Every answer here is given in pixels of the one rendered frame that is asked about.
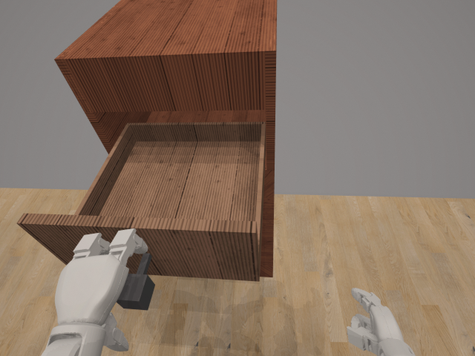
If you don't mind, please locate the right robot hand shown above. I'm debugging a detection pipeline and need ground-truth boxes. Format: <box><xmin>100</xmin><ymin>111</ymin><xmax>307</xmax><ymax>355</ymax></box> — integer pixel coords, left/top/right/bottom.
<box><xmin>347</xmin><ymin>288</ymin><xmax>404</xmax><ymax>355</ymax></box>

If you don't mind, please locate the cabinet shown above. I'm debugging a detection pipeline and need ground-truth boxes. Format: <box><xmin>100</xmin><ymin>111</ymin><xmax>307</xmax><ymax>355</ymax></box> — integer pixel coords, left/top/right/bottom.
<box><xmin>54</xmin><ymin>0</ymin><xmax>277</xmax><ymax>277</ymax></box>

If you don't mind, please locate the right robot forearm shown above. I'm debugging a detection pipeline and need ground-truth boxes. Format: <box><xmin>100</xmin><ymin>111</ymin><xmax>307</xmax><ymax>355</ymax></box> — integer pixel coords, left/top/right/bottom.
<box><xmin>377</xmin><ymin>338</ymin><xmax>415</xmax><ymax>356</ymax></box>

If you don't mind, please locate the handle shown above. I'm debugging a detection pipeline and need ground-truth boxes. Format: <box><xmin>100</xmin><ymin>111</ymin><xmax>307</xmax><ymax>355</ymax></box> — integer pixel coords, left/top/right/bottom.
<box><xmin>117</xmin><ymin>253</ymin><xmax>155</xmax><ymax>310</ymax></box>

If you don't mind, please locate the left robot hand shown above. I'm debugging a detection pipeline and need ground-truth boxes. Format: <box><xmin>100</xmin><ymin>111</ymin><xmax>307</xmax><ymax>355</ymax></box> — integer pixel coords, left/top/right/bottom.
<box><xmin>55</xmin><ymin>228</ymin><xmax>148</xmax><ymax>352</ymax></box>

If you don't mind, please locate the left robot forearm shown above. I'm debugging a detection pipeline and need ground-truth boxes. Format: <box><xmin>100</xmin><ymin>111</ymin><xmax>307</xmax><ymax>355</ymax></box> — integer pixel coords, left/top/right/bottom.
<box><xmin>41</xmin><ymin>322</ymin><xmax>106</xmax><ymax>356</ymax></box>

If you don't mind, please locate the drawer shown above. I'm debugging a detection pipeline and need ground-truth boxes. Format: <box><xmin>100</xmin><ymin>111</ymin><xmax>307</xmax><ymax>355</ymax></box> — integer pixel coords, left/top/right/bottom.
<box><xmin>17</xmin><ymin>122</ymin><xmax>266</xmax><ymax>282</ymax></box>

